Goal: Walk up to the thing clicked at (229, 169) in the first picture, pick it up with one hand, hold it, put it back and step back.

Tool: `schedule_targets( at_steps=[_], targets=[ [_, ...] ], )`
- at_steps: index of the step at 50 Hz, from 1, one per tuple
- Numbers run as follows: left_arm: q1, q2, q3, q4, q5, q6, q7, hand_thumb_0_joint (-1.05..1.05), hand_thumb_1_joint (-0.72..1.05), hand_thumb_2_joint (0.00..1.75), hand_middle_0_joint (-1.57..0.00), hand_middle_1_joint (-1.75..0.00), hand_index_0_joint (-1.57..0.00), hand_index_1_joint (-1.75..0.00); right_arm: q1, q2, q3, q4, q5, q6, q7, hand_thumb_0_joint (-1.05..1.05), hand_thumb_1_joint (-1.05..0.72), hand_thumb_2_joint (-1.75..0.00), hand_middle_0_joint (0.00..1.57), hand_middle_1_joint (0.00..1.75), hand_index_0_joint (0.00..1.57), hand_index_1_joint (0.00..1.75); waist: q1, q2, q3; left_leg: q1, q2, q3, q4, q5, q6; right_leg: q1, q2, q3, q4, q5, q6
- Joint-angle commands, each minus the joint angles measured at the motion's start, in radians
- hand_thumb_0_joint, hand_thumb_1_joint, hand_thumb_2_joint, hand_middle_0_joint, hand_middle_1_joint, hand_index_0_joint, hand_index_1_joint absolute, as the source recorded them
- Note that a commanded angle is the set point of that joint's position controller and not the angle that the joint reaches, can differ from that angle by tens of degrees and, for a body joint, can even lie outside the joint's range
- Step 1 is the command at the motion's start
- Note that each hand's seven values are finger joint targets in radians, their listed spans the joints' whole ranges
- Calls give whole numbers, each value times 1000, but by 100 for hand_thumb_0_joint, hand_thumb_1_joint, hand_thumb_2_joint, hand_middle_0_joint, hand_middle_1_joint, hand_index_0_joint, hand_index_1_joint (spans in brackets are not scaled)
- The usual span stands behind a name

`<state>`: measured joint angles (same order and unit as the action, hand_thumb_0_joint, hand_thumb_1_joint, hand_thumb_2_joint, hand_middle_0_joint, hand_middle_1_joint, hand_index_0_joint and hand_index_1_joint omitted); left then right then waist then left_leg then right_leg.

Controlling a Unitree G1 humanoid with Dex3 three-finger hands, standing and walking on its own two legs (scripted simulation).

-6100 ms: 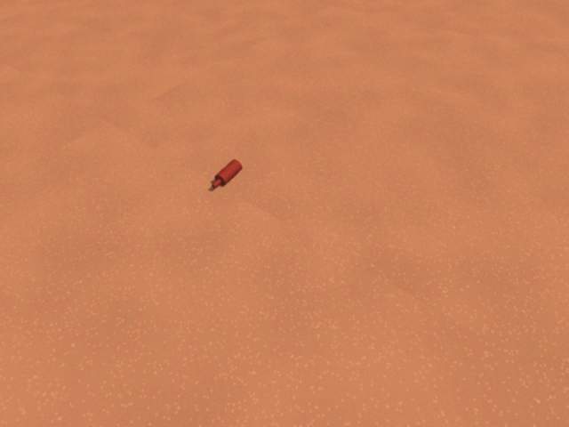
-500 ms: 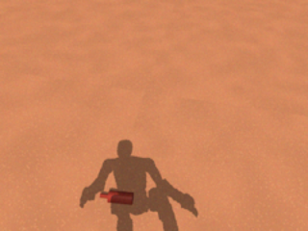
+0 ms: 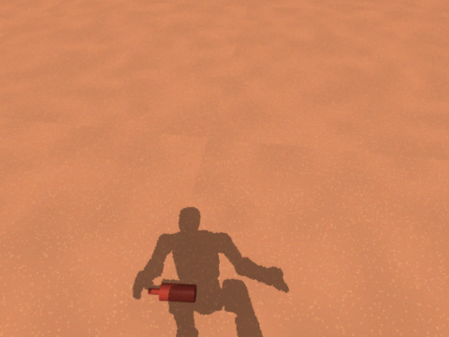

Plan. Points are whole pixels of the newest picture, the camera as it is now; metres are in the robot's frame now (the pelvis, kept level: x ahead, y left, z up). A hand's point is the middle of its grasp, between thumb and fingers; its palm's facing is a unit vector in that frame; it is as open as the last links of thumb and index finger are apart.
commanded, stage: walk up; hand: left
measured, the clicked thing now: (172, 292) +0.46 +0.25 -0.74
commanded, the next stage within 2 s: none
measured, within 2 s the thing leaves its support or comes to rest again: neither
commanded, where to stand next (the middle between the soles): +0.08 +0.01 m, yaw -1 degrees
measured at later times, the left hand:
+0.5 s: hand out of the picture +0.11 +0.24 -0.15, palm faces -0.05 -0.95 -0.32, open 7.4 cm
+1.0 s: hand out of the picture +0.14 +0.22 -0.15, palm faces -0.09 -0.91 -0.41, open 7.4 cm
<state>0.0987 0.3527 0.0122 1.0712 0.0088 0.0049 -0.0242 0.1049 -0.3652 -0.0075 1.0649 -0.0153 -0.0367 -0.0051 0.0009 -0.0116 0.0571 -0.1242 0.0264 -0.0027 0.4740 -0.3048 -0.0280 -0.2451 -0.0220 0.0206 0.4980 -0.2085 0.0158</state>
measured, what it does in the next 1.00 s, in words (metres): steps on the spot: right foot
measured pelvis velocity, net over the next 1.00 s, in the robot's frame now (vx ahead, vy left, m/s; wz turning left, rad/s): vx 0.05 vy -0.05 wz -0.07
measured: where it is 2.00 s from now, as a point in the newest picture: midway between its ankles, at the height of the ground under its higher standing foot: outside the picture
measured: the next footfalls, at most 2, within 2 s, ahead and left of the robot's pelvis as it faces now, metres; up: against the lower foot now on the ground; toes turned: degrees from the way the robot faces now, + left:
right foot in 0.90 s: +0.15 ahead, -0.20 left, +0.00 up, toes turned -5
left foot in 1.34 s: +0.07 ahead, +0.16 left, +0.00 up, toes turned -1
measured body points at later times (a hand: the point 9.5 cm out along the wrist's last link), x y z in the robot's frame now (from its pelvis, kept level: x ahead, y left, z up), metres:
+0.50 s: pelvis +0.01 +0.00 +0.01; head +0.01 +0.00 +0.45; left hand +0.11 +0.29 -0.13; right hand +0.06 -0.32 -0.12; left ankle -0.03 +0.14 -0.74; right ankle +0.04 -0.13 -0.74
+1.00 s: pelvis +0.05 -0.05 -0.01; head +0.08 -0.07 +0.43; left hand +0.14 +0.27 -0.13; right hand +0.05 -0.40 -0.14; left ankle -0.01 +0.11 -0.71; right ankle +0.11 -0.19 -0.74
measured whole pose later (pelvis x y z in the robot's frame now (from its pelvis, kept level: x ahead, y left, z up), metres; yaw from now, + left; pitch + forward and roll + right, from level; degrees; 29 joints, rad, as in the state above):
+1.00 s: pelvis +0.05 -0.05 -0.01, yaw -4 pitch -4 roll -1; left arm 0.18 0.38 0.06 1.02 0.03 -0.02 -0.02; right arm 0.25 -0.44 -0.07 1.02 -0.02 0.03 -0.01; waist -0.01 0.04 0.13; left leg -0.20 0.06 -0.07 0.86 -0.54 0.00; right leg -0.32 -0.02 -0.01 0.60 -0.21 0.02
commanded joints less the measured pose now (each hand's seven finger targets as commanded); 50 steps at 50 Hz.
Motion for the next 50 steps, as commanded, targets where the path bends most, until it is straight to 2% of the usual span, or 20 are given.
schedule_targets(
  at_steps=[1, 3, 12, 33, 34, 35, 36, 37, 38, 40, 41, 42, 43, 44, 45, 46, 47, 48, 49, 50],
  targets=[
    [-64, 221, 46, -53, -5, -24, 12, 0, 90, 90, -20, -30, -20, -30, -31, -214, -46, -36, 1, -17, -13, 0, -90, -90, 20, 30, 20, 30, -3, -34, -75, -34, 71, -47, -112, 116, 59, 58, -106, 122, -129, 102, -62],
    [-65, 224, 51, -45, -1, -23, 13, 0, 90, 90, -20, -30, -20, -30, -30, -216, -49, -30, 1, -16, -13, 0, -90, -90, 20, 30, 20, 30, -5, -40, -85, -32, 76, -45, -117, 117, 59, 78, -102, 115, -135, 84, -63],
    [-64, 211, 53, -40, -2, -22, 16, 0, 90, 90, -20, -30, -20, -30, -27, -222, -49, -16, 1, -18, -15, 0, -90, -90, 20, 30, 20, 30, -3, -15, -116, 3, 91, -35, -134, 210, 53, 111, -95, 97, -116, 214, -63],
    [-61, 206, 54, -32, 1, -16, 16, 0, 90, 90, -20, -30, -20, -30, -18, -220, -56, -12, -2, -12, -14, 0, -90, -90, 20, 30, 20, 30, -11, -7, -73, 11, 105, -27, -169, 138, 60, 80, -75, 116, -138, 155, -55],
    [-46, 250, 83, -80, 29, -6, -11, 0, 90, 90, -20, -30, -20, -30, 104, -284, -86, -14, 2, -24, -19, 0, -90, -90, 20, 30, 20, 30, -34, -24, -106, 109, 124, -79, -171, -129, 125, -6, -17, 76, -41, -172, -80],
    [-93, 231, 84, -95, 32, 5, -24, 0, 90, 90, -20, -30, -20, -30, 173, -321, -105, 8, -7, -30, -24, 0, -90, -90, 20, 30, 20, 30, -66, 58, -27, 173, 201, -184, -249, -318, 173, -210, 14, 32, 66, -300, -68],
    [-122, 230, 91, -118, 35, 14, -33, 0, 90, 90, -20, -30, -20, -30, 197, -367, -127, 5, -10, -35, -29, 0, -90, -90, 20, 30, 20, 30, -86, 137, 43, 180, 332, -323, -342, -418, 238, -351, 2, 26, 252, -263, -46],
    [-121, 242, 97, -143, 38, 16, -36, 0, 90, 90, -20, -30, -20, -30, 174, -383, -135, -22, -14, -44, -32, 0, -90, -90, 20, 30, 20, 30, -73, 116, 104, 138, 409, -385, -359, -371, 276, -429, -40, 85, 338, -267, -38],
    [-96, 254, 103, -151, 33, 13, -43, 0, 90, 90, -20, -30, -20, -30, 127, -381, -141, -50, -15, -50, -38, 0, -90, -90, 20, 30, 20, 30, -43, 95, 133, 97, 436, -382, -351, -291, 293, -418, -77, 114, 375, -251, -41],
    [-53, 238, 100, -157, 22, -2, -54, 0, 90, 90, -20, -30, -20, -30, 97, -331, -129, -78, -19, -61, -37, 0, -90, -90, 20, 30, 20, 30, -6, 84, 105, 161, 358, -227, -239, 41, 257, -367, -108, 102, 240, -237, -47],
    [-38, 228, 98, -162, 19, -10, -59, 0, 90, 90, -20, -30, -20, -30, 89, -311, -125, -92, -26, -61, -28, 0, -90, -90, 20, 30, 20, 30, -3, 134, 76, 158, 314, -149, -193, 142, 237, -310, -100, 66, 177, -241, -50],
    [-3, 211, 98, -156, 15, -20, -58, 0, 90, 90, -20, -30, -20, -30, 77, -295, -120, -108, -26, -57, -18, 0, -90, -90, 20, 30, 20, 30, 10, 177, 46, 116, 262, -78, -143, 236, 207, -195, -72, 16, 116, -192, -49],
    [39, 186, 95, -131, 12, -29, -48, 0, 90, 90, -20, -30, -20, -30, 43, -281, -110, -119, -26, -46, -7, 0, -90, -90, 20, 30, 20, 30, 33, 192, 16, 36, 191, 14, -60, 306, 168, -43, -27, -54, 17, -83, -46],
    [126, 175, 95, -81, 10, -39, -30, 0, 90, 90, -20, -30, -20, -30, 10, -242, -96, -131, -18, -27, -1, 0, -90, -90, 20, 30, 20, 30, 67, 129, -29, -39, 123, 78, 114, 364, 127, 129, 37, -96, -68, 68, -33],
    [187, 220, 103, -50, 9, -50, -8, 0, 90, 90, -20, -30, -20, -30, 55, -175, -72, -137, 2, -7, -1, 0, -90, -90, 20, 30, 20, 30, 75, -19, -57, -180, 67, 109, 262, 226, 79, 269, 8, -30, -94, 228, -23],
    [230, 315, 123, -48, 9, -57, 17, 0, 90, 90, -20, -30, -20, -30, 94, -109, -51, -156, 11, 12, -2, 0, -90, -90, 20, 30, 20, 30, 78, -243, -75, -306, -48, 92, 417, -205, 46, 294, -191, 247, -173, 342, -53],
    [166, 361, 120, -99, 12, -58, 36, 0, 90, 90, -20, -30, -20, -30, 140, -142, -62, -148, 6, 49, -9, 0, -90, -90, 20, 30, 20, 30, 39, -121, -88, -255, -31, -93, 486, -305, 42, 141, -364, 486, -251, 184, -133],
    [93, 379, 117, -127, 13, -57, 46, 0, 90, 90, -20, -30, -20, -30, 164, -199, -85, -135, 8, 74, -11, 0, -90, -90, 20, 30, 20, 30, 17, -56, -44, -206, -2, -125, 550, -303, 49, 23, -363, 475, -252, -4, -185],
    [61, 376, 113, -142, 17, -60, 53, 0, 90, 90, -20, -30, -20, -30, 160, -212, -92, -130, 8, 84, -5, 0, -90, -90, 20, 30, 20, 30, -2, -64, -1, -232, 12, -136, 597, -286, 53, 6, -352, 431, -213, 78, -218],
    [61, 354, 112, -149, 8, -61, 63, 0, 90, 90, -20, -30, -20, -30, 160, -227, -99, -130, 8, 94, 1, 0, -90, -90, 20, 30, 20, 30, -3, -54, 0, -271, 9, -179, 640, -265, 59, 34, -327, 348, -176, 172, -203]
  ],
)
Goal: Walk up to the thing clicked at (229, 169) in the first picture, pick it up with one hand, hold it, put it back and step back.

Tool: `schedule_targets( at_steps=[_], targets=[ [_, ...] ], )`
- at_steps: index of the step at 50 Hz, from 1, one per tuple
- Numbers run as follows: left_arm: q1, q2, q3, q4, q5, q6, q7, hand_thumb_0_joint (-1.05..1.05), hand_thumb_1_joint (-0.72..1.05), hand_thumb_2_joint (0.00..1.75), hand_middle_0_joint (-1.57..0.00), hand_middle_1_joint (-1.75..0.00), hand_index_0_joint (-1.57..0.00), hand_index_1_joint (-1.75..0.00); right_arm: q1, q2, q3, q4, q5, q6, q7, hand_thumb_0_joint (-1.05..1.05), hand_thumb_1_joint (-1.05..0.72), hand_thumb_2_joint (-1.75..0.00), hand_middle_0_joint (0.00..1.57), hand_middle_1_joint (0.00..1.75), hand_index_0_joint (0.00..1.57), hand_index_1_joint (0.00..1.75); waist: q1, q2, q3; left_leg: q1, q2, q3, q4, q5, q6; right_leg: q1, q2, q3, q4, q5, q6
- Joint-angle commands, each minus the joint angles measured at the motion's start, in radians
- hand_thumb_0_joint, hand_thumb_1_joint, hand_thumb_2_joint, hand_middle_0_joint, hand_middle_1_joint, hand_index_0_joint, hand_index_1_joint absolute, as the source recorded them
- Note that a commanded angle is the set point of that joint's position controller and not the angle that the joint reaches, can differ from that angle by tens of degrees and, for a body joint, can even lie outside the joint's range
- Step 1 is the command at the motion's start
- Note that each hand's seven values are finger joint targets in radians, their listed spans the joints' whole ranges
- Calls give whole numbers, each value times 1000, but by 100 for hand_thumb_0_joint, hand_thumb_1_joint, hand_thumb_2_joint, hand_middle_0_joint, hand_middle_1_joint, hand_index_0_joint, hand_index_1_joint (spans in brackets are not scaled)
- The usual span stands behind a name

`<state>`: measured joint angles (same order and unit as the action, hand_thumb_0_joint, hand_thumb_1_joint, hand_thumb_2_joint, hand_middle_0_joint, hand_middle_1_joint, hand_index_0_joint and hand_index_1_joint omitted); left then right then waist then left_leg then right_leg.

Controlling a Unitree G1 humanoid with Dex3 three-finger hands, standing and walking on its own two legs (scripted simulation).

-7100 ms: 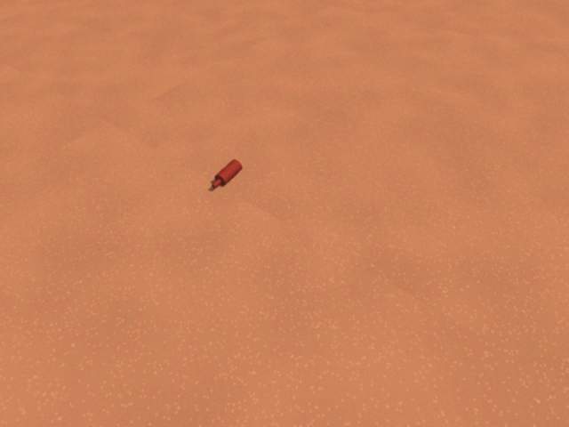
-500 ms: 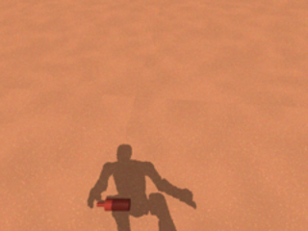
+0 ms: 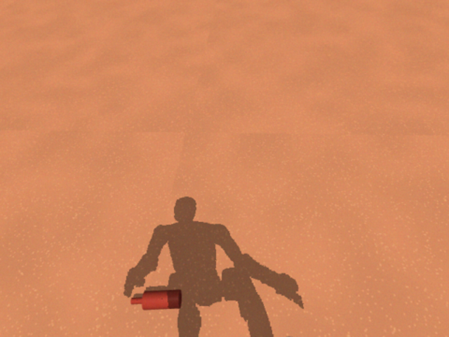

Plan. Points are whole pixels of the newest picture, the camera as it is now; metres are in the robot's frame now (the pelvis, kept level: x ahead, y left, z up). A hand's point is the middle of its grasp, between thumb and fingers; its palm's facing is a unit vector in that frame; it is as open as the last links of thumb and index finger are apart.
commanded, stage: walk up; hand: left
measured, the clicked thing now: (155, 299) +0.39 +0.34 -0.72
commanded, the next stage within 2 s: none
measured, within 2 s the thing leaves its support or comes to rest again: neither
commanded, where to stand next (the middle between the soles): +0.03 +0.06 m, yaw +3 degrees
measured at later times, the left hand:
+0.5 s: hand out of the picture +0.05 +0.40 -0.17, palm faces +0.10 -0.90 -0.43, open 7.4 cm
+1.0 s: hand out of the picture -0.02 +0.32 -0.15, palm faces -0.01 -0.91 -0.42, open 7.4 cm
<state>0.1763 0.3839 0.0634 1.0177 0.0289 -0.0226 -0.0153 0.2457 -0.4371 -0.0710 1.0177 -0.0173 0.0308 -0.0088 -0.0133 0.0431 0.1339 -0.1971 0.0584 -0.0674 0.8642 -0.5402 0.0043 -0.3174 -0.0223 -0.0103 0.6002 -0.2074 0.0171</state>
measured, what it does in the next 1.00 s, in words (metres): steps on the spot: left foot, then right foot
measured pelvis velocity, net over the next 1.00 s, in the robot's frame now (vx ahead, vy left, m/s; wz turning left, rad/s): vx -0.05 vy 0.03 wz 0.00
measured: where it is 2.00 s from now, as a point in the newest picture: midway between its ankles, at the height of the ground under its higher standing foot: outside the picture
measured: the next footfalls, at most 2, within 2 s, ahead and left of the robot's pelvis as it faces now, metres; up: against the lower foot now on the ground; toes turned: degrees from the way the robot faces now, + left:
left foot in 0.34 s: +0.00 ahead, +0.22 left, +0.00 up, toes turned +4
right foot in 0.96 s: +0.04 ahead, -0.10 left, +0.00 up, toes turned -1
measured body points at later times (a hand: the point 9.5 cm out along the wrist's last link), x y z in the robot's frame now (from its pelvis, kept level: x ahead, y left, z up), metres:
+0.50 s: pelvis -0.06 +0.09 -0.02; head +0.01 +0.14 +0.42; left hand +0.04 +0.45 -0.15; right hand +0.05 -0.21 -0.12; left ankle -0.04 +0.21 -0.72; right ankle -0.02 -0.09 -0.65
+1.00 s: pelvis -0.05 +0.03 -0.01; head -0.05 +0.02 +0.44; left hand -0.02 +0.37 -0.12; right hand -0.01 -0.33 -0.11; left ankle -0.04 +0.21 -0.71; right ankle +0.00 -0.10 -0.73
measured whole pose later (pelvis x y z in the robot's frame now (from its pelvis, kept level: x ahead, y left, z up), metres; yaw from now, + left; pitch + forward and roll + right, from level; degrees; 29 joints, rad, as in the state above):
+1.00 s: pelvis -0.05 +0.03 -0.01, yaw +0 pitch -5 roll -1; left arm 0.30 0.42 0.09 0.95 0.04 0.01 -0.04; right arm 0.31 -0.48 -0.08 0.89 -0.02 0.00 -0.01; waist -0.01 0.03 0.08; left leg -0.32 0.10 -0.07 0.82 -0.46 0.02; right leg -0.32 -0.01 -0.02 0.71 -0.31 0.01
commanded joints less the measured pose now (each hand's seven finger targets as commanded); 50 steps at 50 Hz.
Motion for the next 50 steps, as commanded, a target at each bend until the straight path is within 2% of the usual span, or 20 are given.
schedule_targets(
  at_steps=[1, 5, 10, 15, 17, 18, 19, 20, 21, 22, 24, 27, 29, 36, 42, 46, 47, 48, 49, 50],
  targets=[
    [1, 327, 68, -108, -18, -27, 66, 0, 90, 90, -20, -30, -20, -30, 43, -173, -45, -96, 3, 36, 9, 0, -90, -90, 20, 30, 20, 30, 11, -121, -102, -239, -34, -128, 309, -23, 23, 156, -328, 329, -240, 304, -203],
    [42, 321, 80, -135, -30, -18, 110, 0, 90, 90, -20, -30, -20, -30, 45, -181, -69, -166, -37, 71, 28, 0, -90, -90, 20, 30, 20, 30, 14, -97, -152, -290, -47, -177, 417, 37, -11, 138, -339, 230, -135, 514, -232],
    [-11, 304, 88, -195, -22, -19, 116, 0, 90, 90, -20, -30, -20, -30, 18, -190, -85, -219, -29, 69, 34, 0, -90, -90, 20, 30, 20, 30, 25, -185, -137, -315, -38, -129, 358, 58, -37, 77, -345, 168, -107, 414, -272],
    [-129, 307, 78, -245, -6, 3, 97, 0, 90, 90, -20, -30, -20, -30, 83, -179, -89, -202, -4, 45, 34, 0, -90, -90, 20, 30, 20, 30, -7, -351, -177, -130, -17, 29, 7, 88, -23, -33, -284, 98, 6, 315, -207],
    [-162, 279, 59, -254, -17, 24, 85, 0, 90, 90, -20, -30, -20, -30, 144, -176, -92, -152, -3, 22, 27, 0, -90, -90, 20, 30, 20, 30, -48, -235, -200, 12, -76, 97, -230, 295, -27, -112, -186, 30, 201, 132, -144],
    [-134, 204, 41, -251, -26, 39, 82, 0, 90, 90, -20, -30, -20, -30, 139, -206, -94, -149, -15, 6, 17, 0, -90, -90, 20, 30, 20, 30, -59, -49, -168, -5, -37, -8, -354, 401, -7, -182, -65, -8, 375, -67, -101],
    [-104, 135, 26, -265, -34, 50, 85, 0, 90, 90, -20, -30, -20, -30, 104, -318, -103, -183, -33, -8, 10, 0, -90, -90, 20, 30, 20, 30, -30, 246, -146, -35, 200, -441, -413, 587, 76, -361, 91, 33, 568, -480, -60],
    [-155, 224, 50, -261, -23, 59, 96, 0, 90, 90, -20, -30, -20, -30, 56, -416, -119, -203, -5, -9, 6, 0, -90, -90, 20, 30, 20, 30, -66, 193, -173, -167, 345, -671, -496, 522, 241, -270, 104, 200, 664, -521, -54],
    [-173, 260, 52, -239, -17, 58, 97, 0, 90, 90, -20, -30, -20, -30, -25, -417, -117, -212, 0, -12, -3, 0, -90, -90, 20, 30, 20, 30, -39, 182, -115, -268, 386, -744, -560, 339, 300, -253, 71, 243, 726, -474, -53],
    [-152, 285, 61, -210, -25, 57, 93, 0, 90, 90, -20, -30, -20, -30, -90, -333, -97, -245, -5, -14, -8, 0, -90, -90, 20, 30, 20, 30, -16, 80, -77, -229, 274, -497, -477, 409, 234, -282, 73, 269, 762, -401, -55],
    [6, 236, 48, -161, -38, 68, 72, 0, 90, 90, -20, -30, -20, -30, -102, -247, -74, -217, -12, -47, -33, 0, -90, -90, 20, 30, 20, 30, 60, 16, -141, 1, 162, -278, -353, 454, 116, -377, 91, 291, 750, -231, -59],
    [34, 273, 71, -183, 4, 79, 33, 0, 90, 90, -20, -30, -20, -30, 76, -287, -100, -163, 8, -85, -54, 0, -90, -90, 20, 30, 20, 30, 8, 52, -274, 288, 225, -399, -384, 278, 102, -419, 64, 283, 703, -180, -28],
    [24, 286, 78, -203, 18, 80, 1, 0, 90, 90, -20, -30, -20, -30, 127, -276, -107, -157, 10, -105, -68, 0, -90, -90, 20, 30, 20, 30, -12, 29, -244, 327, 227, -375, -434, 174, 67, -448, 53, 304, 662, -135, -15],
    [43, 267, 66, -177, -5, 37, -42, 0, 90, 90, -20, -30, -20, -30, 89, -262, -81, -197, -2, -142, -33, 0, -90, -90, 20, 30, 20, 30, -27, 164, 10, 63, 218, -223, -606, 12, 177, -346, 22, 198, 462, -125, 6],
    [176, 236, 65, -112, -19, 28, -54, 0, 90, 90, -20, -30, -20, -30, -59, -277, -70, -243, -16, -110, 1, 0, -90, -90, 20, 30, 20, 30, 57, 285, 38, -270, 178, -46, -614, -104, 154, 26, -35, 10, 185, -165, -5],
    [242, 215, 70, -77, -9, 26, -27, 0, 90, 90, -20, -30, -20, -30, -47, -215, -41, -238, -7, -64, -5, 0, -90, -90, 20, 30, 20, 30, 77, 63, -59, -326, 94, 26, -298, -36, 109, 243, 22, -37, -25, -117, -20],
    [242, 233, 74, -83, 1, 19, -15, 0, 90, 90, -20, -30, -20, -30, -7, -165, -22, -234, 3, -53, -6, 0, -90, -90, 20, 30, 20, 30, 79, -78, -56, -325, 44, 64, -139, -24, 84, 225, 19, 6, -128, -152, -19],
    [226, 306, 89, -109, 18, 11, -2, 0, 90, 90, -20, -30, -20, -30, 27, -92, 0, -246, 19, -50, -12, 0, -90, -90, 20, 30, 20, 30, 78, -324, -40, -366, -61, 70, 61, -73, 44, 119, -163, 331, -304, -371, -63],
    [111, 320, 77, -171, 25, 1, 5, 0, 90, 90, -20, -30, -20, -30, 52, -103, 4, -231, 27, -44, -18, 0, -90, -90, 20, 30, 20, 30, 32, -261, 0, -355, -101, -57, 139, -25, 19, -24, -272, 544, -427, -545, -113],
    [40, 355, 82, -191, 20, 7, 5, 0, 90, 90, -20, -30, -20, -30, 52, -186, -25, -218, 28, -45, -24, 0, -90, -90, 20, 30, 20, 30, 39, -226, 11, -298, -78, -77, 148, -27, 21, -101, -309, 551, -447, -629, -189]
  ],
)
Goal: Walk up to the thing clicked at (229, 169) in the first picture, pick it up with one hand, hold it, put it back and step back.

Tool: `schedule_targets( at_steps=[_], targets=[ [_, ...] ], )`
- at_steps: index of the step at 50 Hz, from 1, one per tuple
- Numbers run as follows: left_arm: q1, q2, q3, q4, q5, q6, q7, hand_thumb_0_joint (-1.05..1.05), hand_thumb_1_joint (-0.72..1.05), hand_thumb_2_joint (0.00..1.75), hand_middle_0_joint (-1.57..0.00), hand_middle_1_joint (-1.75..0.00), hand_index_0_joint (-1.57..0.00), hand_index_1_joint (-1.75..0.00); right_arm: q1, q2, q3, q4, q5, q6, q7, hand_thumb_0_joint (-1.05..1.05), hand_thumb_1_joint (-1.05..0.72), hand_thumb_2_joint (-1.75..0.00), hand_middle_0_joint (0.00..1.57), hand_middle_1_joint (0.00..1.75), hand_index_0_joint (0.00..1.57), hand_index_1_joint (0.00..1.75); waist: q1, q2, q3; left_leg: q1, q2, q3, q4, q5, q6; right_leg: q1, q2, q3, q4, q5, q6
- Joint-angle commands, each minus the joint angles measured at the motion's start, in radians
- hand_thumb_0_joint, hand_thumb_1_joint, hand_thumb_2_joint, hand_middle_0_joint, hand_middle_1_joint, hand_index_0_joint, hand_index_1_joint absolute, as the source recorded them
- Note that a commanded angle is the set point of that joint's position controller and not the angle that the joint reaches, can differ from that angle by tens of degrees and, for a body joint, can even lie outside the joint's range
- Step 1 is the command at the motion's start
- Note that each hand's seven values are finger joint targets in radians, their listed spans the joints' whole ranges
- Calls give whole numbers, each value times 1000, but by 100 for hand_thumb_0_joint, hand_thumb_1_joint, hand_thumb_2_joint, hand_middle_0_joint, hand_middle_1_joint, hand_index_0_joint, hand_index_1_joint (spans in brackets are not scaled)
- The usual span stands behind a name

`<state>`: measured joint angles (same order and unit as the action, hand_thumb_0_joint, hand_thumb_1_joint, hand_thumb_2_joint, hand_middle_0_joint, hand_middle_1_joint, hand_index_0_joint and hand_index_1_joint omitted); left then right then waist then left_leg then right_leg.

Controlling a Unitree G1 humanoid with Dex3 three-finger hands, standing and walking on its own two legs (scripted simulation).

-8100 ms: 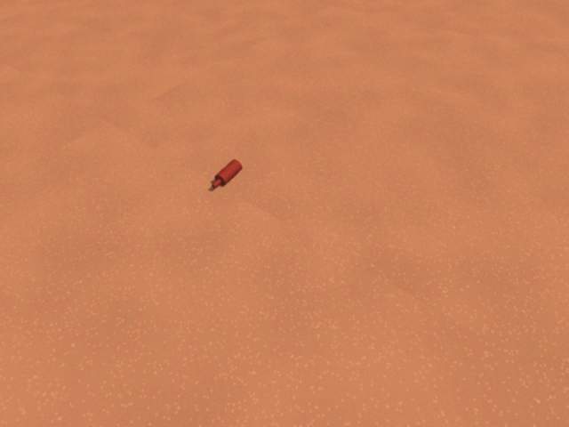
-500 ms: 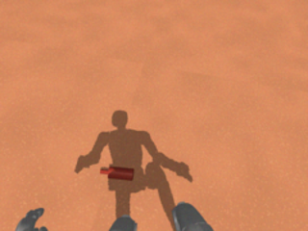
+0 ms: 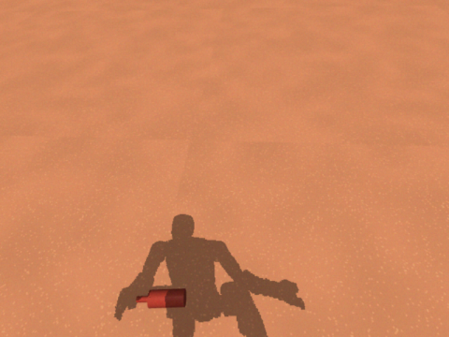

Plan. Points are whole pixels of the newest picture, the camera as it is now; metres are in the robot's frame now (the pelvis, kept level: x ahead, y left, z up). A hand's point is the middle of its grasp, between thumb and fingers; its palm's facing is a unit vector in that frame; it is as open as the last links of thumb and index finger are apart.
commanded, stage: walk up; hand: left
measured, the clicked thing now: (160, 298) +0.44 +0.31 -0.71
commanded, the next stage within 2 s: none
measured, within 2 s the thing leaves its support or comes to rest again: neither
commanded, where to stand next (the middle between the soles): +0.08 +0.04 m, yaw +3 degrees
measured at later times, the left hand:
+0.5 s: hand out of the picture +0.06 +0.33 -0.14, palm faces +0.08 -0.90 -0.43, open 7.4 cm
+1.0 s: hand out of the picture +0.03 +0.31 -0.16, palm faces +0.01 -0.92 -0.40, open 7.4 cm
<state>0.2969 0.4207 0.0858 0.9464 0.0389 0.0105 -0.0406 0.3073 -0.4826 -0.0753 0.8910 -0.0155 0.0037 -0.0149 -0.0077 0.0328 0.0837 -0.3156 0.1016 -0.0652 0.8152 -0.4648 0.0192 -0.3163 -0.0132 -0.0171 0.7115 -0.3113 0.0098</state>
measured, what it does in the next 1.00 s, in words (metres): steps on the spot: left foot, then right foot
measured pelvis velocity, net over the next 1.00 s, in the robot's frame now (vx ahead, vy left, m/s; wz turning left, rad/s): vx -0.05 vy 0.03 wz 0.07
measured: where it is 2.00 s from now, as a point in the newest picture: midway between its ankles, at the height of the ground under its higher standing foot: outside the picture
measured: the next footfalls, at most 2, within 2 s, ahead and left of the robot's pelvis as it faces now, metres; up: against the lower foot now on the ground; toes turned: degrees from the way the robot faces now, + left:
left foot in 0.44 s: +0.08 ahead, +0.17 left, +0.00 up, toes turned +4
right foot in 0.72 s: +0.04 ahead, -0.11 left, +0.00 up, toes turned +3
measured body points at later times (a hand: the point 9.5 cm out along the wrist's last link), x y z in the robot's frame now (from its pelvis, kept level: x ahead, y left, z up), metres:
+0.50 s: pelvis +0.01 +0.04 +0.00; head +0.05 +0.04 +0.45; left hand +0.06 +0.37 -0.11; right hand +0.12 -0.29 -0.11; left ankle +0.04 +0.17 -0.71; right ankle +0.05 -0.13 -0.70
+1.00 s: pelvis -0.05 +0.03 -0.01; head +0.01 +0.03 +0.44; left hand +0.03 +0.35 -0.13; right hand +0.08 -0.30 -0.12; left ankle -0.01 +0.15 -0.71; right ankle +0.00 -0.11 -0.71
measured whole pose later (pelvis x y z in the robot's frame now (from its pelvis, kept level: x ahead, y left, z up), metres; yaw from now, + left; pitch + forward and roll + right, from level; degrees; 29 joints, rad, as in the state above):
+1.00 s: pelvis -0.05 +0.03 -0.01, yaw +4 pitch -3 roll +1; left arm 0.11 0.40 0.04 0.90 0.02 0.07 0.00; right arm 0.12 -0.42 -0.06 0.91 0.00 0.00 -0.03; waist 0.00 -0.02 0.19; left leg -0.40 -0.01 0.01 0.79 -0.37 0.01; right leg -0.41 -0.05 0.03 0.84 -0.39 0.01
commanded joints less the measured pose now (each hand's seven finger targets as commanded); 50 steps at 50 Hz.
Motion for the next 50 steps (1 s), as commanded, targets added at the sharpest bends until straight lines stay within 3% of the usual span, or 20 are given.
schedule_targets(
  at_steps=[1, 5, 11, 17, 20, 22, 23, 24, 25, 28, 32, 35, 36, 37, 38, 41, 45, 47, 49, 50],
  targets=[
    [-103, 310, 56, -116, 3, -30, 33, 0, 90, 90, -20, -30, -20, -30, -11, -163, -26, -67, 28, -18, -19, 0, -90, -90, 20, 30, 20, 30, 29, -229, 74, -159, -101, -94, 198, -82, 4, -126, -303, 548, -536, -479, -198],
    [-100, 255, 51, -100, -20, -65, 51, 0, 90, 90, -20, -30, -20, -30, 73, -152, -25, 7, 20, 4, -6, 0, -90, -90, 20, 30, 20, 30, 10, -219, 5, -188, -104, -120, 191, 40, -8, 62, -234, 352, -438, -262, -133],
    [52, 273, 68, -88, -27, -99, 99, 0, 90, 90, -20, -30, -20, -30, -12, -136, -39, -65, -31, 28, 30, 0, -90, -90, 20, 30, 20, 30, 57, -162, -38, -283, -97, -136, 206, 32, -20, 242, -330, 283, -306, 367, -204],
    [-43, 230, 41, -142, -17, -94, 88, 0, 90, 90, -20, -30, -20, -30, -36, -72, -33, -60, -2, 7, 38, 0, -90, -90, 20, 30, 20, 30, 46, -249, -81, -92, -86, 23, -36, 46, -22, 149, -269, 111, -207, 544, -199],
    [-142, 215, 16, -156, -35, -61, 72, 0, 90, 90, -20, -30, -20, -30, 21, -71, -34, -7, 15, -14, 26, 0, -90, -90, 20, 30, 20, 30, -14, -228, -97, 117, -132, 127, -217, 269, -22, -11, -202, 32, -87, 403, -152],
    [-140, 158, -7, -155, -43, -37, 69, 0, 90, 90, -20, -30, -20, -30, 28, -116, -44, 7, 4, -29, 8, 0, -90, -90, 20, 30, 20, 30, -30, -100, -101, 176, -86, 32, -302, 440, -3, -85, -132, 2, 49, 219, -87],
    [-110, 107, -23, -161, -53, -28, 68, 0, 90, 90, -20, -30, -20, -30, 6, -180, -51, -12, -8, -39, 0, 0, -90, -90, 20, 30, 20, 30, -8, 81, -124, 181, 99, -254, -353, 520, 63, -156, -35, -7, 174, 38, -37],
    [-106, 155, -8, -130, -58, -10, 78, 0, 90, 90, -20, -30, -20, -30, -46, -238, -49, -28, 9, -37, 0, 0, -90, -90, 20, 30, 20, 30, -18, 130, -129, 32, 262, -453, -423, 414, 222, -92, 10, 53, 251, -298, -30],
    [-117, 195, -1, -101, -51, -4, 80, 0, 90, 90, -20, -30, -20, -30, -94, -245, -54, -25, 10, -36, -1, 0, -90, -90, 20, 30, 20, 30, -7, 113, -95, -65, 273, -506, -461, 257, 266, -29, -20, 102, 299, -310, -33],
    [-73, 180, 0, -58, -57, -8, 67, 0, 90, 90, -20, -30, -20, -30, -174, -165, -22, -37, -2, -45, -10, 0, -90, -90, 20, 30, 20, 30, 35, 118, -85, 29, 139, -215, -353, 364, 165, -102, -29, 108, 243, -213, -47],
    [-93, 171, 1, -34, -41, -7, 51, 0, 90, 90, -20, -30, -20, -30, -128, -193, -32, -14, -14, -52, -6, 0, -90, -90, 20, 30, 20, 30, -6, 193, -102, 87, 130, -240, -379, 244, 155, -70, -19, 42, 79, -234, -32],
    [-37, 167, 8, 4, -25, -15, 43, 0, 90, 90, -20, -30, -20, -30, -144, -206, -35, -23, -13, -47, -1, 0, -90, -90, 20, 30, 20, 30, 19, 184, -95, 43, 131, -218, -376, 83, 156, 22, 5, 7, -94, -185, -46],
    [-16, 158, 8, 17, -18, -22, 42, 0, 90, 90, -20, -30, -20, -30, -159, -198, -33, -26, -8, -42, 1, 0, -90, -90, 20, 30, 20, 30, 37, 162, -94, 23, 111, -174, -335, 84, 138, 84, 14, -8, -227, -115, -55],
    [-85, 206, 20, -4, -15, -10, 50, 0, 90, 90, -20, -30, -20, -30, -221, -169, -19, -33, 14, -20, -14, 0, -90, -90, 20, 30, 20, 30, 43, 122, 28, -73, 95, -152, -223, 578, 90, 24, -33, 56, -142, 234, -42],
    [-98, 224, 29, -29, -21, -3, 53, 0, 90, 90, -20, -30, -20, -30, -204, -139, -14, -44, 27, -18, -24, 0, -90, -90, 20, 30, 20, 30, 28, 54, -26, -49, 55, -87, -145, 687, 67, 34, -78, 101, -105, 428, -72],
    [-177, 264, 31, -89, -32, 15, 45, 0, 90, 90, -20, -30, -20, -30, -183, -109, -22, -40, 41, -9, -39, 0, -90, -90, 20, 30, 20, 30, -5, -122, -71, 30, -103, 71, 53, 425, 15, -25, -208, 203, -172, 653, -196],
    [-264, 251, 23, -148, -12, 33, 46, 0, 90, 90, -20, -30, -20, -30, -110, -114, -40, -21, 27, -2, -31, 0, -90, -90, 20, 30, 20, 30, -34, -241, -123, 137, -130, 66, 108, 50, 50, -186, -243, 222, -130, 475, -207],
    [-266, 225, 17, -149, -13, 30, 51, 0, 90, 90, -20, -30, -20, -30, -70, -118, -37, -9, 23, -11, -23, 0, -90, -90, 20, 30, 20, 30, -42, -184, -132, 120, -89, 55, -76, 259, 52, -123, -165, 167, -50, 324, -150],
    [-184, 150, 3, -126, -25, 20, 54, 0, 90, 90, -20, -30, -20, -30, -98, -163, -41, -20, 0, -35, -18, 0, -90, -90, 20, 30, 20, 30, -10, 4, -194, 107, 141, -318, -298, 384, 176, -92, 18, 83, 218, 33, -50],
    [-126, 150, 1, -108, -30, 17, 58, 0, 90, 90, -20, -30, -20, -30, -127, -165, -36, -34, -8, -48, -15, 0, -90, -90, 20, 30, 20, 30, 20, 19, -211, 146, 221, -396, -334, 386, 238, -131, 20, 116, 279, -254, -46]
  ],
)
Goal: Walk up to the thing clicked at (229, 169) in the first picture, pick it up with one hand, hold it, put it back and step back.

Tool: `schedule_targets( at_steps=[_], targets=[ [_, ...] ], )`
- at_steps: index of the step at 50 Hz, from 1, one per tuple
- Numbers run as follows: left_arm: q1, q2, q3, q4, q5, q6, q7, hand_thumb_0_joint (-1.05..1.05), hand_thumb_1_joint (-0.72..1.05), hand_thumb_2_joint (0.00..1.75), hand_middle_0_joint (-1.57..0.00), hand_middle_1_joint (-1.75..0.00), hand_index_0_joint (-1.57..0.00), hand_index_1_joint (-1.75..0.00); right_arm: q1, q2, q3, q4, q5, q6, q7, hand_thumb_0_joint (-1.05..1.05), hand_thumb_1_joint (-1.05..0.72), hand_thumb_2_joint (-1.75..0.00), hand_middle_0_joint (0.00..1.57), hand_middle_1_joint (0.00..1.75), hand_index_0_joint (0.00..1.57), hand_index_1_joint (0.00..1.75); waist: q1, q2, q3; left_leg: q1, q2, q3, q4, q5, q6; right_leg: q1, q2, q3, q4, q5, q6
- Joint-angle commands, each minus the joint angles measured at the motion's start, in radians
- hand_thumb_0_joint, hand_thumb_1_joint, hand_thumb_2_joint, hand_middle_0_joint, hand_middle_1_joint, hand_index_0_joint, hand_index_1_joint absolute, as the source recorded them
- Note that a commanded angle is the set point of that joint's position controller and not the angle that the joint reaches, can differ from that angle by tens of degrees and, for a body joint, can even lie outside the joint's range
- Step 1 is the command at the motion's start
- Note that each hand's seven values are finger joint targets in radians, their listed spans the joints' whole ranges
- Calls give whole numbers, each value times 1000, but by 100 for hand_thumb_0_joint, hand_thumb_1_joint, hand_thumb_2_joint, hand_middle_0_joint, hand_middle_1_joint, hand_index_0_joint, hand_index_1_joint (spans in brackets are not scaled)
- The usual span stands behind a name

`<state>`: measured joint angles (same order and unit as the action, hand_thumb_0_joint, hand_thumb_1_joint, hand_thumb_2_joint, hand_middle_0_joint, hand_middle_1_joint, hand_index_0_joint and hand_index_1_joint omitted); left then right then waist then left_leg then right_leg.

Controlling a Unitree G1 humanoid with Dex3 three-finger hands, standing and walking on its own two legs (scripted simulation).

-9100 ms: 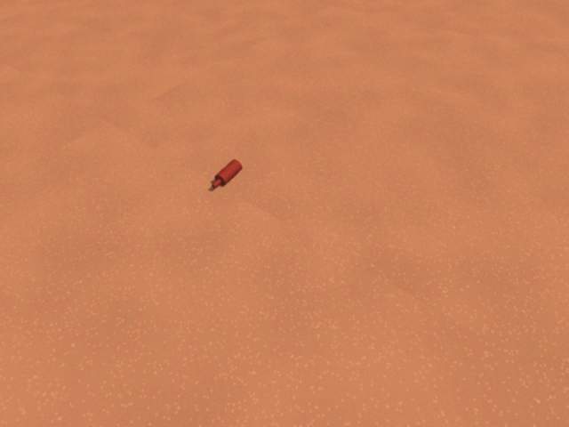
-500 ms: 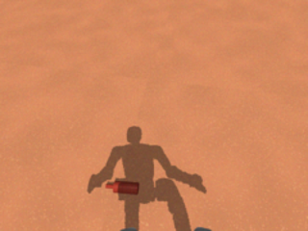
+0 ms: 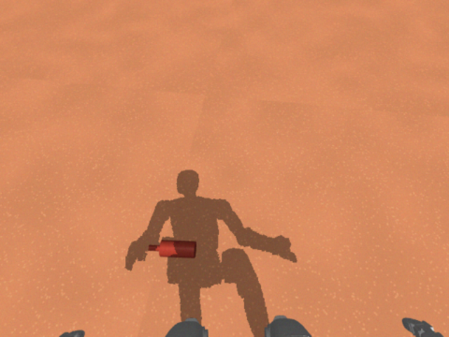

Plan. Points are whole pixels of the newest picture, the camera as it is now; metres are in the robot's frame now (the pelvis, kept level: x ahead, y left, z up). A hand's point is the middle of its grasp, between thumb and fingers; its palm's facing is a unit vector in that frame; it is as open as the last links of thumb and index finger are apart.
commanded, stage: walk up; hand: left
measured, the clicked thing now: (172, 248) +0.51 +0.25 -0.70
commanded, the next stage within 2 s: stand in 1.74 s
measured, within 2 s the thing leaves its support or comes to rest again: neither
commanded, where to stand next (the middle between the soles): +0.13 +0.00 m, yaw -1 degrees
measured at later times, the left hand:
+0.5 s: hand out of the picture +0.04 +0.31 -0.14, palm faces -0.05 -0.92 -0.39, open 7.4 cm
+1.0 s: hand (116, 330) +0.16 +0.23 -0.13, palm faces -0.15 -0.91 -0.38, open 7.4 cm
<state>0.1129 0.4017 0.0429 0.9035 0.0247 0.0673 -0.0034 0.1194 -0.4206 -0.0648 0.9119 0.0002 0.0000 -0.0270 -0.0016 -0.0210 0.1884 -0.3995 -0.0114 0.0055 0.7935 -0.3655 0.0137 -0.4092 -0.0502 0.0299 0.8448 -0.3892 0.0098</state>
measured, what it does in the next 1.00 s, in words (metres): steps on the spot: left foot, then right foot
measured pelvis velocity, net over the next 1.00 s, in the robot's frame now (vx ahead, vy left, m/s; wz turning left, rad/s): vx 0.01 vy -0.01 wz -0.10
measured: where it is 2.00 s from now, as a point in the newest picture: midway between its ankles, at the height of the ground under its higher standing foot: outside the picture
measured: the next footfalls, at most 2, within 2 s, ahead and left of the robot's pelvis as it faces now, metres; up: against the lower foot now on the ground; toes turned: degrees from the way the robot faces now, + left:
left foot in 0.44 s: +0.07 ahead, +0.14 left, +0.00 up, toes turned +0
right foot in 0.86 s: +0.07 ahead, -0.13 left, +0.00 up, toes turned +0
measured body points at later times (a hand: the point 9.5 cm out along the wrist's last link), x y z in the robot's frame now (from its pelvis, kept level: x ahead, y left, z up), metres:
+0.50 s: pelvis +0.00 +0.03 +0.02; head +0.00 +0.04 +0.47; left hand +0.05 +0.36 -0.11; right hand +0.03 -0.32 -0.09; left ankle +0.03 +0.13 -0.70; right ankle -0.01 -0.13 -0.68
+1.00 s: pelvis +0.01 -0.01 +0.01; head +0.09 -0.04 +0.46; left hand +0.17 +0.27 -0.10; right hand +0.08 -0.34 -0.12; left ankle +0.01 +0.14 -0.65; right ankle +0.08 -0.14 -0.70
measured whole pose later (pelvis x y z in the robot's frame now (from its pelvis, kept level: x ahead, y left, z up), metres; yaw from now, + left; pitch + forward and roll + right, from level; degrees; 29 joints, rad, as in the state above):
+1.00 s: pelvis +0.01 -0.01 +0.01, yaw -6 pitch -3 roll +1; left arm 0.05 0.34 0.03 0.89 0.02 0.03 0.00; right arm 0.10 -0.41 -0.04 0.90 0.03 0.03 -0.04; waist -0.01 0.02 0.24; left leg -0.42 -0.02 -0.06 1.08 -0.60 0.01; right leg -0.40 -0.02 0.03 0.68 -0.23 -0.01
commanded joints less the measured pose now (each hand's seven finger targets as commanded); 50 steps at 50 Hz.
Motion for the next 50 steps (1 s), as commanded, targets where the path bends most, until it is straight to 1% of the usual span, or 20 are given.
schedule_targets(
  at_steps=[1, 6, 8, 10, 13, 17, 21, 22, 23, 25, 29, 33, 36, 40, 42, 43, 44, 45, 46, 50],
  targets=[
    [72, 182, 44, -42, -13, -44, 24, 0, 90, 90, -20, -30, -20, -30, 29, -266, -54, -60, -26, -47, 1, 0, -90, -90, 20, 30, 20, 30, 11, 127, -307, 156, 382, -536, -365, 155, 275, -14, 35, 77, 160, -235, -44],
    [162, 177, 63, 33, -14, -79, -1, 0, 90, 90, -20, -30, -20, -30, -81, -194, -21, -60, -31, -30, 15, 0, -90, -90, 20, 30, 20, 30, 77, 151, -211, -112, 150, -179, -257, -196, 78, 265, 30, 34, -265, -28, -69],
    [138, 285, 92, 9, 18, -105, 5, 0, 90, 90, -20, -30, -20, -30, 0, -152, -14, -52, -33, -20, 24, 0, -90, -90, 20, 30, 20, 30, 57, -99, -163, -261, -5, -41, 31, -249, 12, 284, -178, 512, -536, -466, -162],
    [51, 343, 104, -8, 14, -109, 8, 0, 90, 90, -20, -30, -20, -30, 11, -231, -45, -22, -48, -20, 26, 0, -90, -90, 20, 30, 20, 30, 41, -88, -57, -206, 45, -53, 155, -197, 6, 63, -306, 628, -632, -683, -260],
    [49, 282, 89, -9, 14, -123, 10, 0, 90, 90, -20, -30, -20, -30, 43, -181, -40, -6, -31, -24, 45, 0, -90, -90, 20, 30, 20, 30, 25, -78, -57, -127, 66, -37, 83, -55, 5, 104, -204, 392, -578, -372, -192],
    [83, 286, 95, -7, 10, -124, -1, 0, 90, 90, -20, -30, -20, -30, 91, -177, -47, -16, -37, -29, 64, 0, -90, -90, 20, 30, 20, 30, 28, -191, -97, -71, 52, -1, 5, -86, -3, 151, -169, 306, -558, -313, -186],
    [-12, 207, 63, -40, 11, -92, -16, 0, 90, 90, -20, -30, -20, -30, 288, -173, -72, 57, -29, -57, 50, 0, -90, -90, 20, 30, 20, 30, -92, -85, -134, 390, -12, 57, -292, 47, -1, -152, -50, 107, -310, -301, -133],
    [7, 133, 43, -53, 5, -83, -15, 0, 90, 90, -20, -30, -20, -30, 350, -210, -83, 70, -40, -69, 32, 0, -90, -90, 20, 30, 20, 30, -117, 106, -134, 473, 77, -129, -418, -64, 12, -268, 40, 46, -37, -252, -95],
    [31, 88, 28, -73, -6, -81, -10, 0, 90, 90, -20, -30, -20, -30, 363, -289, -93, 49, -55, -83, 18, 0, -90, -90, 20, 30, 20, 30, -98, 240, -113, 437, 323, -561, -567, -312, 67, -396, 135, 51, 193, -180, -52],
    [72, 237, 56, -37, -7, -79, 3, 0, 90, 90, -20, -30, -20, -30, 199, -371, -106, -6, -25, -89, 14, 0, -90, -90, 20, 30, 20, 30, -47, 117, -30, 226, 468, -689, -637, -458, 241, -331, 6, 155, 239, -101, -59],
    [150, 246, 81, 3, 1, -55, -29, 0, 90, 90, -20, -30, -20, -30, 224, -288, -78, -3, -11, -118, -18, 0, -90, -90, 20, 30, 20, 30, -3, 64, -57, 272, 313, -318, -507, 57, 114, -248, -7, 161, 190, 40, -34],
    [130, 190, 71, -21, -19, -22, -26, 0, 90, 90, -20, -30, -20, -30, 158, -241, -60, -28, -13, -104, -32, 0, -90, -90, 20, 30, 20, 30, 21, 147, -49, 145, 279, -102, -413, 675, 148, -100, 37, 125, 203, 87, -11],
    [82, 159, 51, -31, -51, -38, -6, 0, 90, 90, -20, -30, -20, -30, 97, -210, -42, -51, -15, -76, -22, 0, -90, -90, 20, 30, 20, 30, 19, 240, -82, 142, 236, 3, -352, 871, 155, 3, 43, 40, 48, 93, -10],
    [53, 185, 51, -21, -51, -51, 16, 0, 90, 90, -20, -30, -20, -30, 84, -217, -45, -66, -6, -3, -10, 0, -90, -90, 20, 30, 20, 30, -15, 285, -167, 227, 177, 1, -217, 715, 140, 77, 60, -80, -166, 115, 3],
    [85, 180, 53, 3, -32, -58, 20, 0, 90, 90, -20, -30, -20, -30, 74, -208, -40, -60, 17, 16, -7, 0, -90, -90, 20, 30, 20, 30, 18, 184, -225, 203, 152, 13, -81, 601, 102, 195, 80, -95, -351, 282, -12],
    [90, 222, 65, 4, -21, -66, 22, 0, 90, 90, -20, -30, -20, -30, 102, -179, -27, -56, 26, 17, -5, 0, -90, -90, 20, 30, 20, 30, 27, 51, -266, 160, 133, 12, 21, 465, 72, 271, 21, -23, -373, 511, -29],
    [91, 294, 89, -9, -6, -71, 24, 0, 90, 90, -20, -30, -20, -30, 139, -132, -11, -68, 34, 11, -6, 0, -90, -90, 20, 30, 20, 30, 26, -158, -322, 31, 54, 13, 185, 188, 23, 362, -169, 218, -358, 782, -99],
    [50, 275, 80, -50, -5, -68, 26, 0, 90, 90, -20, -30, -20, -30, 173, -100, 4, -60, 34, 12, -17, 0, -90, -90, 20, 30, 20, 30, 10, -204, -315, -51, -47, -33, 278, -264, 14, 384, -257, 322, -371, 900, -204],
    [16, 304, 82, -65, -5, -64, 30, 0, 90, 90, -20, -30, -20, -30, 158, -142, -15, -49, 29, 25, -34, 0, -90, -90, 20, 30, 20, 30, 33, -254, -330, -16, -19, -84, 370, -353, 12, 293, -335, 400, -382, 856, -306],
    [-78, 222, 68, -99, 0, -49, 35, 0, 90, 90, -20, -30, -20, -30, 162, -186, -26, -10, 36, 23, -23, 0, -90, -90, 20, 30, 20, 30, -2, -188, -316, -4, -42, -85, 426, -176, -14, 184, -182, 181, -333, 564, -234]
  ],
)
